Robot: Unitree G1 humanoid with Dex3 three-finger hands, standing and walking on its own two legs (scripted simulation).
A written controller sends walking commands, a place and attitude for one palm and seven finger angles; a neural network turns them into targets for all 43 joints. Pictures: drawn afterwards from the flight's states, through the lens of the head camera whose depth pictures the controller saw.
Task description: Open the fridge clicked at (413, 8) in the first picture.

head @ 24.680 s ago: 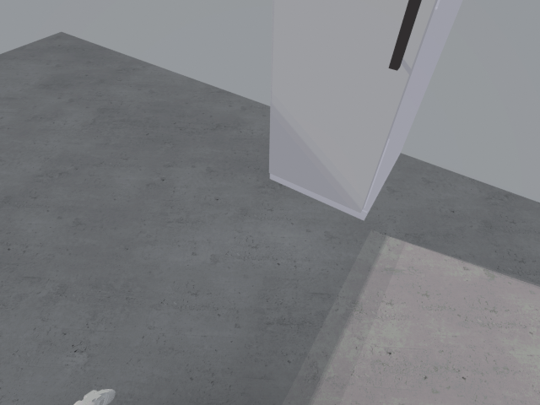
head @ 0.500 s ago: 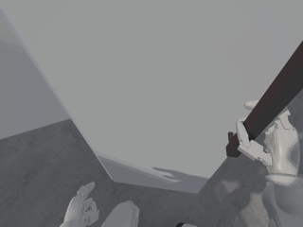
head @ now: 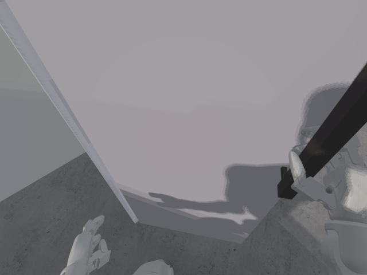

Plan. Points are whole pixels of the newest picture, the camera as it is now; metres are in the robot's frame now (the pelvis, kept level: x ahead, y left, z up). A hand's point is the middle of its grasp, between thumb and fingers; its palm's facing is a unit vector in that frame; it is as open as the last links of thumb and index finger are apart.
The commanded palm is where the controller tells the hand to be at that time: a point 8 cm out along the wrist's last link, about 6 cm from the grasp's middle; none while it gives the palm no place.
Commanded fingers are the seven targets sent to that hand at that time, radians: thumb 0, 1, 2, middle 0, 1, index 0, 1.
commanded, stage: walk backward, drawing the door open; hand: right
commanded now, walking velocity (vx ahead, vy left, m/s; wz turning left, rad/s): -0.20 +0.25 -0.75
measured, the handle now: (341, 107) +0.31 -0.17 +0.26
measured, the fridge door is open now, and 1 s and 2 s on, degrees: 51 69 66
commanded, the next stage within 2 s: stop walking and hold the door back in 0.30 s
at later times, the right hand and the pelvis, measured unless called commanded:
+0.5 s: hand (270, 271) +0.13 -0.09 +0.16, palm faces +0.51 +0.83 -0.23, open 7.0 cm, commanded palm +0.11 -0.13 +0.15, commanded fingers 0.00 -0.90 -0.90 0.45 1.40 0.45 1.40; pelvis -0.07 +0.16 +0.01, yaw -21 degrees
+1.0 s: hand (273, 252) +0.15 -0.09 +0.16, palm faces +0.60 +0.78 -0.19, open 6.4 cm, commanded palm +0.12 -0.13 +0.15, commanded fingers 0.00 -0.90 -0.90 0.45 1.40 0.45 1.40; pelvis -0.15 +0.24 +0.00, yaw -28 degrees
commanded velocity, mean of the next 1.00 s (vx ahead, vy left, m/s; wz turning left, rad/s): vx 0.06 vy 0.03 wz -0.27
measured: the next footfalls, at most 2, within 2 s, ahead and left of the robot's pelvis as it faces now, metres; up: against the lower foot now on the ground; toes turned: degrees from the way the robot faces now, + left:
left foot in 0.30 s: +0.02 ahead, +0.25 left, +0.00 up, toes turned -12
right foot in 0.64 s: -0.13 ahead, +0.09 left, +0.00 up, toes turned -30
